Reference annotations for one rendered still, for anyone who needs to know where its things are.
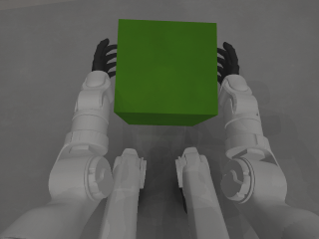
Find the left robot upper arm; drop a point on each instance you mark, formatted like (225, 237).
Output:
(77, 185)

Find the left robot thigh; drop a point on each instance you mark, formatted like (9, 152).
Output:
(121, 211)

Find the robot right shin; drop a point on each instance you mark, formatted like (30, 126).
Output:
(202, 158)

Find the left robot hand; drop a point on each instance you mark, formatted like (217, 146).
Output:
(101, 58)

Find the right robot hand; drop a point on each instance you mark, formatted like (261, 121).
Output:
(229, 63)

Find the robot left forearm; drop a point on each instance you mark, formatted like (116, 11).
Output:
(88, 134)

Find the right robot upper arm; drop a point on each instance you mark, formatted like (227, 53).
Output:
(258, 190)

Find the carton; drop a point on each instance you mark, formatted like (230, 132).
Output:
(166, 72)

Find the robot right forearm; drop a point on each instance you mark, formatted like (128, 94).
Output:
(242, 122)

